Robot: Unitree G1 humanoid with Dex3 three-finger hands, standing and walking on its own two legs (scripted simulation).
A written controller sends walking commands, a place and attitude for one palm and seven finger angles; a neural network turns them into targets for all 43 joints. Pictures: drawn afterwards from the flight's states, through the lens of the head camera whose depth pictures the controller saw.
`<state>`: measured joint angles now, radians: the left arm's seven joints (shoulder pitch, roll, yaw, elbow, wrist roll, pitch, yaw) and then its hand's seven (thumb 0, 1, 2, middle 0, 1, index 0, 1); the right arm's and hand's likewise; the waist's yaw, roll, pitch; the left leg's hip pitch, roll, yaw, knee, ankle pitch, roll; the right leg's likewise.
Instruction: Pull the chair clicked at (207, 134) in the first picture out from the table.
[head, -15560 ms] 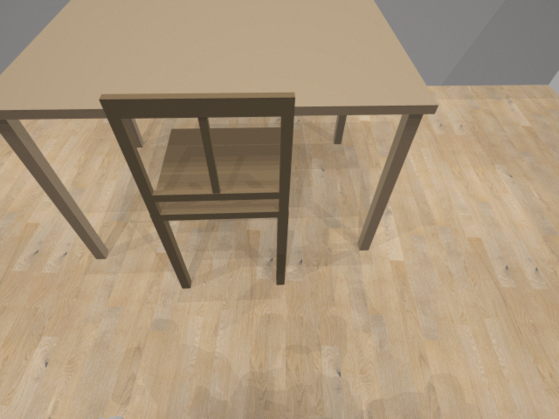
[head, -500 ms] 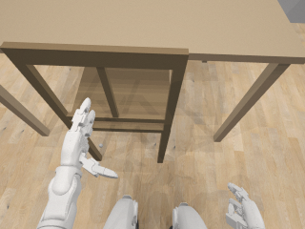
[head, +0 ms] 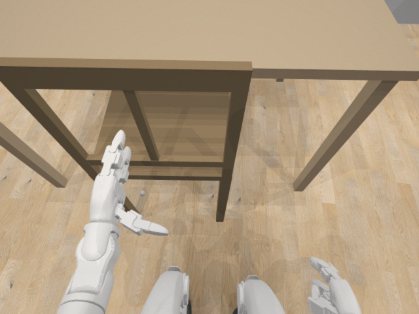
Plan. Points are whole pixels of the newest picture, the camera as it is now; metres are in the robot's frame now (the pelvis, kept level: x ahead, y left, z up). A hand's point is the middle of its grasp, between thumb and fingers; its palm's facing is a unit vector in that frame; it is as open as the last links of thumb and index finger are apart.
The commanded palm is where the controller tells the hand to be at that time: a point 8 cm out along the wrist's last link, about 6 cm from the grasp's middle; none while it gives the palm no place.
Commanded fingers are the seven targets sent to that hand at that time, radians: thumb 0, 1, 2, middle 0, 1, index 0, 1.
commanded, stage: aim the fingers beside a spindle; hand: left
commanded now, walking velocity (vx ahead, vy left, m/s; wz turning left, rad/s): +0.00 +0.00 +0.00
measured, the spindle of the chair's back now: (144, 129) +0.47 +0.16 +0.02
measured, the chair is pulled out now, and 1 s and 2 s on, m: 0.00 0.00 0.00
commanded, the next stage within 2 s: none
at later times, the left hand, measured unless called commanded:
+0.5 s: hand (139, 194) +0.32 +0.14 +0.03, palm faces +0.02 -1.00 -0.06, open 16.9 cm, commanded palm +0.30 +0.19 +0.02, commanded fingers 0.00 -0.50 0.30 -0.06 -0.08 -0.06 -0.08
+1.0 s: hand (149, 202) +0.31 +0.12 +0.01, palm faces -0.05 -1.00 -0.01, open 16.9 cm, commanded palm +0.30 +0.19 +0.02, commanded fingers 0.00 -0.50 0.30 -0.06 -0.08 -0.06 -0.08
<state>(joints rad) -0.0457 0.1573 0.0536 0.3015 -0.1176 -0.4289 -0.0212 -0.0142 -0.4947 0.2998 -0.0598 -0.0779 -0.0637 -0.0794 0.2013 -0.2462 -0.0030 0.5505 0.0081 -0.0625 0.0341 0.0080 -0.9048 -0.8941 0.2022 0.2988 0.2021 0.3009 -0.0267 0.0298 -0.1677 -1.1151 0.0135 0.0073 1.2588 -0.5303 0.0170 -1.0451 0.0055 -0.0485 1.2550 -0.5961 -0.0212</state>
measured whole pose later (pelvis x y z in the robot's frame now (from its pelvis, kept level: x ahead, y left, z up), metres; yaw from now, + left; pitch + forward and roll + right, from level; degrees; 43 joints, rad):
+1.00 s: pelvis +0.00 +0.00 +0.00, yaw +0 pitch +22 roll -1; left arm -0.02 0.14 0.01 0.31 -0.14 -0.42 -0.08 -0.01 -0.50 0.30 -0.06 -0.08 -0.06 -0.08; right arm 0.20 -0.25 0.00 0.55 0.02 -0.08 0.02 0.01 -0.90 -0.89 0.20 0.30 0.20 0.30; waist -0.03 0.04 -0.17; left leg -1.12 0.01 0.00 1.26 -0.53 0.02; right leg -1.04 0.00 -0.05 1.25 -0.59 -0.02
